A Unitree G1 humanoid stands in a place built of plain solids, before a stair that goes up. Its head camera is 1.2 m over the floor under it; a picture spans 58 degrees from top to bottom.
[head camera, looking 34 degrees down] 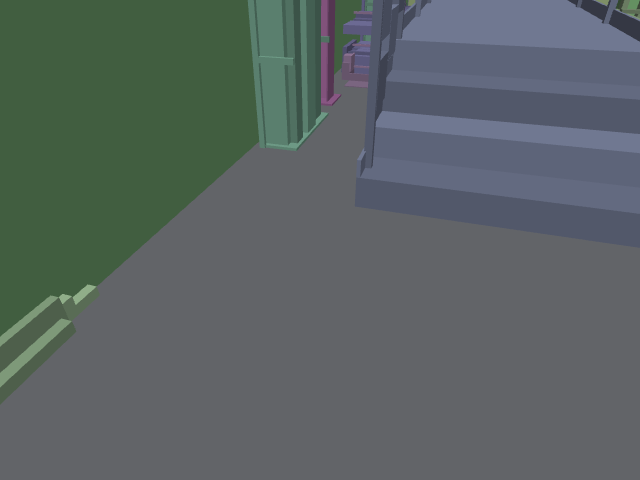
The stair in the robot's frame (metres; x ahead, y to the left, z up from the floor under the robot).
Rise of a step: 0.18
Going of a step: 0.30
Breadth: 1.50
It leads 17 degrees to the right of straight ahead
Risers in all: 4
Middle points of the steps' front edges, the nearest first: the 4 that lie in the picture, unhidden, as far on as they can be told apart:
1.90 -0.91 0.18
2.19 -1.00 0.36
2.47 -1.08 0.54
2.76 -1.17 0.72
